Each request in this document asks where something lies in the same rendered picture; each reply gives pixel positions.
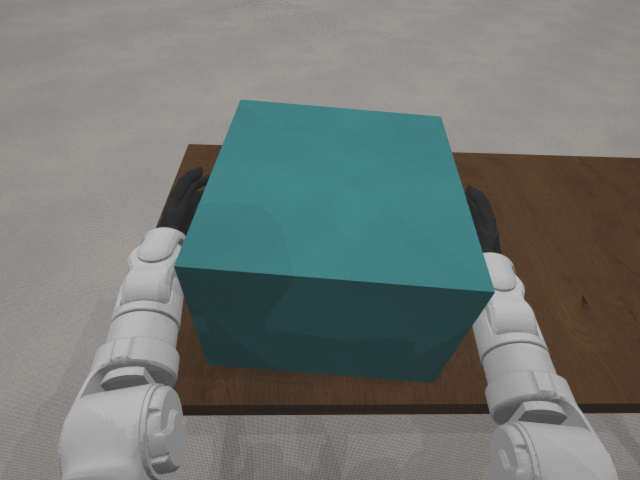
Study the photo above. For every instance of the robot left upper arm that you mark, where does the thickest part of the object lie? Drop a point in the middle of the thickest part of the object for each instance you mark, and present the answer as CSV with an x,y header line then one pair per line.
x,y
134,433

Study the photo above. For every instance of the robot left hand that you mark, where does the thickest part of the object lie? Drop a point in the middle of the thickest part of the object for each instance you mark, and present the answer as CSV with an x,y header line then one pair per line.
x,y
182,203

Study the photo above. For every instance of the robot right upper arm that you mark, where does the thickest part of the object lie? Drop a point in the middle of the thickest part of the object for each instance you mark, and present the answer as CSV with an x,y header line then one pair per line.
x,y
522,450

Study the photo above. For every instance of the robot right hand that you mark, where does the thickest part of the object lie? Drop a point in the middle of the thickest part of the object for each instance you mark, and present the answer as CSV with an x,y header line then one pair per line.
x,y
484,220

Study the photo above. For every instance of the left robot forearm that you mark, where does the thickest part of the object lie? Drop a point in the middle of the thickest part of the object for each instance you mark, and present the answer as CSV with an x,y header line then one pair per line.
x,y
141,343

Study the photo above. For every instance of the carton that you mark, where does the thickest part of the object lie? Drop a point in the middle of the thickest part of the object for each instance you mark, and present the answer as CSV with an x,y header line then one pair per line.
x,y
333,241

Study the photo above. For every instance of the table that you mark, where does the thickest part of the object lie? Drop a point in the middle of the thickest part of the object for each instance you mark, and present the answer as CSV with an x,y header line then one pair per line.
x,y
571,227

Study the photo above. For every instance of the right robot forearm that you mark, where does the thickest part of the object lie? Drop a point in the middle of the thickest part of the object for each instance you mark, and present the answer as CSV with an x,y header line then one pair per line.
x,y
522,382

